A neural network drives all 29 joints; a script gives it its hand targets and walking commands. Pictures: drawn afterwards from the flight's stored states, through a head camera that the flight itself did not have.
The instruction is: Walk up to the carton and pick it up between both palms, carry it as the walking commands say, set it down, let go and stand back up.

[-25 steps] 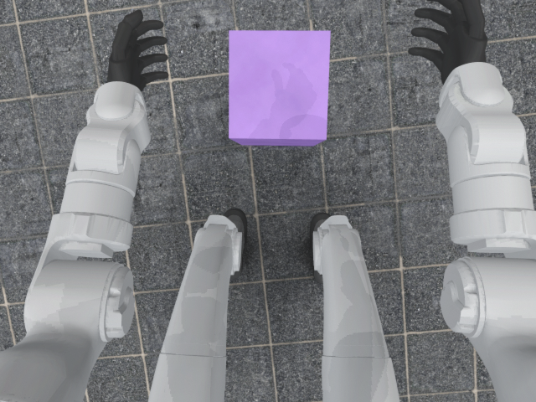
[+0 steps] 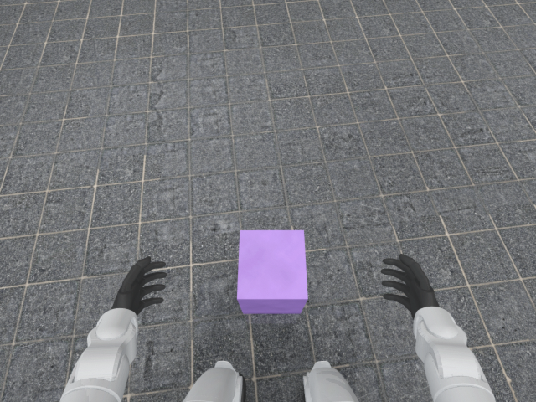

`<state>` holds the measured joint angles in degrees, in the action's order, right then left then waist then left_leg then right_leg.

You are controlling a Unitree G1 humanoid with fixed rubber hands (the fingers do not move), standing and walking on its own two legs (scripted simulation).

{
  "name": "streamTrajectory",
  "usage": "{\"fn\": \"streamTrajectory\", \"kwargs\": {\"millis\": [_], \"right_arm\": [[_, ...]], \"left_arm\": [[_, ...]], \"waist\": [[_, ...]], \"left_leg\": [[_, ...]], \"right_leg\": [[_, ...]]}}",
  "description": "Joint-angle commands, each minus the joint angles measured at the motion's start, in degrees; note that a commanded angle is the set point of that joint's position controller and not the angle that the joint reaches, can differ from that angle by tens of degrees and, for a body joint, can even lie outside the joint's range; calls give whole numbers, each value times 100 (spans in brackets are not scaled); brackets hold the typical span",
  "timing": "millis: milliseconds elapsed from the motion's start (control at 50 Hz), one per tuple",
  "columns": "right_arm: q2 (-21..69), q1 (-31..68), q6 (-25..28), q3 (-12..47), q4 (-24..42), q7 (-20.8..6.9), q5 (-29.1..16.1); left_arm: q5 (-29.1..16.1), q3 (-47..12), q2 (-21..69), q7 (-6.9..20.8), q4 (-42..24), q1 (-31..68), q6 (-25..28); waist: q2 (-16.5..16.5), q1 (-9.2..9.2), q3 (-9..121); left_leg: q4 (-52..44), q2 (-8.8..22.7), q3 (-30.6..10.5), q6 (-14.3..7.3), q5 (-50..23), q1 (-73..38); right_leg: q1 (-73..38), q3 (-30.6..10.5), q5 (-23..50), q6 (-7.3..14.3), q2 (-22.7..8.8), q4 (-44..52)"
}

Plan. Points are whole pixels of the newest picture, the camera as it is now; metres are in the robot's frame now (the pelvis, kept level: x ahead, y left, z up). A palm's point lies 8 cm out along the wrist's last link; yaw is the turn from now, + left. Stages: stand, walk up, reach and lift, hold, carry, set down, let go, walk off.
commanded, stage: let go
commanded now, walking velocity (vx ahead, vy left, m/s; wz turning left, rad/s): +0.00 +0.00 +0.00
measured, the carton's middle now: (271, 274) +0.46 -0.01 -0.61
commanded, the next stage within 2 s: stand in 0.66 s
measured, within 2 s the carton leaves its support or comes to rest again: neither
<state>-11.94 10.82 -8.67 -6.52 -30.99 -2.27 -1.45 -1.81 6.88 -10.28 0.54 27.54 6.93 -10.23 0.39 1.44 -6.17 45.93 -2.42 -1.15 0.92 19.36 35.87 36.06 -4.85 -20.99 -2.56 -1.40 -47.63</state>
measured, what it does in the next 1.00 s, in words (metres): stands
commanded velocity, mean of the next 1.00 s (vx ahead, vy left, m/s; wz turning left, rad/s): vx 0.00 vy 0.00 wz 0.00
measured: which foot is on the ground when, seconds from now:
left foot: down 0.00-1.00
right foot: down 0.00-1.00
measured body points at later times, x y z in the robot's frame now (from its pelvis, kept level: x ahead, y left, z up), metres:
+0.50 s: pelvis +0.04 +0.00 +0.03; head +0.06 +0.00 +0.48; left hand +0.21 +0.24 -0.05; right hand +0.22 -0.24 -0.05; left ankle +0.04 +0.12 -0.70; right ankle +0.03 -0.15 -0.70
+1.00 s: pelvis +0.05 +0.00 +0.03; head +0.02 +0.00 +0.48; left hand +0.21 +0.27 -0.03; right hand +0.20 -0.29 -0.05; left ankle +0.04 +0.12 -0.70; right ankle +0.03 -0.15 -0.70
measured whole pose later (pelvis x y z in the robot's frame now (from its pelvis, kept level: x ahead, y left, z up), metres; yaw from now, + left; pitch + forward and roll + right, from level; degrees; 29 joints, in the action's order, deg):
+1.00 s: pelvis +0.05 +0.00 +0.03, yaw -1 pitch -4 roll +1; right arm -19.1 -10.7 -0.2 -4.8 -39.4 -2.1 -1.3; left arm -0.2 4.6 -14.1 0.3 31.1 -13.9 -2.3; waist 0.4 0.0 -0.1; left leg 31.2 -2.2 -1.2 -0.2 18.4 9.0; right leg 9.2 -4.8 -19.5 -2.6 -1.9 -32.3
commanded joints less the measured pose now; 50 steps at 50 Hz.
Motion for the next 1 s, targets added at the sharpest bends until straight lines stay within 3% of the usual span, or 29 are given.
{"fn": "streamTrajectory", "kwargs": {"millis": [0, 20, 40, 160, 220, 240, 280, 320, 340, 380, 420, 460, 480, 500, 560, 620, 640, 660, 680, 700, 740, 760, 800, 820, 840, 900, 940, 960, 980], "right_arm": [[-473, -828, 430, 273, 839, -68, 532], [-494, -638, 507, 211, 953, -85, 540], [-468, -1011, 530, 246, 985, -95, 474], [-553, -1796, 717, 301, 1589, -96, 362], [-501, -2314, 670, 355, 1385, -137, 241], [-503, -2254, 620, 396, 1387, -146, 234], [-451, -2356, 530, 381, 1243, -158, 236], [-561, -2234, 498, 240, 1491, -177, 286], [-557, -2363, 421, 295, 1412, -172, 297], [-502, -2132, 345, 263, 1276, -171, 284], [-515, -2015, 301, 278, 1298, -207, 259], [-590, -2204, 244, 233, 1226, -195, 276], [-526, -2216, 204, 261, 1211, -203, 307], [-506, -2189, 203, 299, 1254, -197, 284], [-549, -1929, 143, 370, 1243, -180, 197], [-541, -1890, 222, 340, 1302, -108, 218], [-606, -1956, 258, 235, 1251, -82, 239], [-1242, -2033, 551, -11, 246, 108, 290], [-1278, -2112, 647, -84, 207, 175, 317], [-1257, -2003, 726, -48, 202, 168, 423], [-1273, -1919, 858, -29, 44, 140, 515], [-1267, -1888, 925, -32, -64, 119, 508], [-1306, -1897, 980, -24, -226, 128, 495], [-1359, -1865, 986, -35, -259, 107, 506], [-1305, -1975, 1022, 9, -317, 109, 464], [-1395, -1961, 1014, 56, -466, 136, 445], [-1462, -1747, 1094, 49, -409, 139, 469], [-1520, -1692, 1094, 31, -399, 157, 455], [-1570, -1785, 1088, 30, -424, 171, 479]], "left_arm": [[369, -374, -480, 126, -508, -676, 502], [310, -380, -419, 161, -685, -468, 572], [380, -344, -467, 178, -784, -757, 599], [232, -454, -509, 217, -1361, -1451, 841], [263, -540, -558, 210, -1551, -1707, 816], [214, -613, -527, 230, -1247, -1886, 764], [251, -456, -572, 255, -1180, -1929, 664], [328, -461, -645, 293, -1316, -1852, 630], [275, -450, -628, 302, -1251, -1941, 598], [255, -552, -613, 323, -1120, -1798, 482], [377, -511, -673, 315, -1128, -1776, 425], [345, -507, -683, 313, -1044, -1925, 378], [443, -494, -705, 304, -966, -1981, 352], [394, -581, -648, 317, -1082, -1807, 356], [370, -540, -671, 272, -1109, -1599, 135], [400, -508, -644, 163, -1100, -1621, -14], [435, -449, -750, 133, -1317, -1557, -63], [358, -21, -1354, -79, -248, -1625, 382], [426, -30, -1461, -100, -163, -1498, 549], [458, 16, -1434, -98, -87, -1528, 689], [496, -28, -1344, -129, 116, -1838, 823], [475, -54, -1317, -138, 173, -1715, 866], [452, -18, -1381, -133, 176, -1828, 968], [473, -11, -1406, -110, 197, -1904, 1000], [438, 18, -1519, -123, 205, -1806, 1011], [456, 48, -1594, -141, 139, -1712, 1070], [405, 14, -1515, -159, 250, -1844, 1051], [431, 38, -1581, -132, 212, -1790, 1054], [447, 33, -1515, -143, 208, -1774, 1086]], "waist": [[-307, -211, 2403], [-373, -249, 2241], [-151, -197, 2269], [-356, -188, 1805], [55, -266, 1463], [-47, -178, 1159], [-202, -188, 927], [-71, -129, 1140], [-271, -121, 1005], [-205, -103, 715], [-72, -233, 648], [-238, -105, 636], [-194, -175, 525], [-127, -95, 448], [-287, -108, 97], [-317, -132, 344], [-142, -77, 505], [-344, -468, 1423], [-445, -309, 1512], [-506, -279, 1247], [-525, -316, 828], [-388, -303, 621], [-268, -343, 529], [-596, -363, 584], [-690, -264, 804], [-469, -302, 1039], [-344, -328, 984], [-578, -358, 917], [-538, -331, 992]], "left_leg": [[-1410, -119, 364, 83, -1351, -1768], [-1468, -88, 316, 81, -1493, -1874], [-1499, -117, 325, 96, -1812, -2156], [-1938, -159, 209, 145, -2768, -2929], [-2093, -157, 182, 245, -3027, -3179], [-2176, -111, 162, 206, -2796, -3094], [-2272, -146, 174, 171, -2607, -3123], [-2266, -189, 151, 173, -2472, -3247], [-2321, -135, 115, 126, -2445, -3169], [-2351, -164, 85, 125, -2393, -3121], [-2349, -177, 47, 127, -2341, -3092], [-2351, -198, 44, 100, -2312, -3183], [-2371, -176, 56, 74, -2092, -3154], [-2371, -168, 24, 55, -2015, -3100], [-2436, -135, 103, 21, -1406, -2754], [-2287, -106, 19, 0, -1693, -2700], [-2217, -163, 53, 46, -1699, -2818], [-1930, 432, -135, -4, -2018, -2613], [-1940, 355, -201, 6, -1397, -2690], [-2082, 410, -257, -72, -1189, -2729], [-2293, 403, -448, -197, -24, -2316], [-2343, 429, -489, -208, 235, -2138], [-2327, 498, -540, -244, -355, -2020], [-2317, 450, -503, -228, -337, -2161], [-2179, 488, -444, -257, -813, -2334], [-2003, 443, -351, -194, -1507, -2387], [-2099, 445, -417, -216, -1386, -2447], [-2121, 500, -462, -196, -1326, -2364], [-2022, 470, -462, -232, -1418, -2418]], "right_leg": [[-1906, 735, 1371, 149, 464, 1532], [-1827, 758, 1411, 164, 509, 1590], [-1906, 737, 1634, 157, 479, 1693], [-2670, 747, 2402, 113, 647, 2018], [-2799, 735, 2498, 145, 673, 2202], [-2729, 753, 2329, 158, 647, 2257], [-2914, 740, 2293, 112, 606, 2358], [-3038, 757, 2285, 92, 629, 2332], [-3051, 785, 2244, 67, 642, 2325], [-3023, 710, 2195, 97, 619, 2382], [-3061, 736, 2052, 100, 638, 2357], [-3118, 735, 2027, 73, 636, 2397], [-3168, 719, 1905, 66, 583, 2438], [-3175, 682, 1861, 110, 582, 2428], [-3047, 740, 1426, 85, 593, 2393], [-3108, 797, 1536, 50, 629, 2270], [-3055, 788, 1528, 65, 649, 2267], [-2656, 384, 1633, 130, -47, 1978], [-2551, 377, 1271, 149, -4, 2028], [-2342, 414, 1031, 175, 108, 2033], [-2091, 293, 384, 188, 39, 2240], [-2032, 303, 344, 205, 13, 2228], [-2107, 169, 574, 293, -78, 2206], [-2033, 173, 672, 258, -36, 2282], [-2092, 121, 736, 315, -74, 2244], [-2343, 168, 1366, 306, -83, 2110], [-2213, 112, 1194, 323, -88, 2119], [-2249, 253, 1125, 277, -25, 2135], [-2280, 175, 1198, 308, -70, 2115]]}}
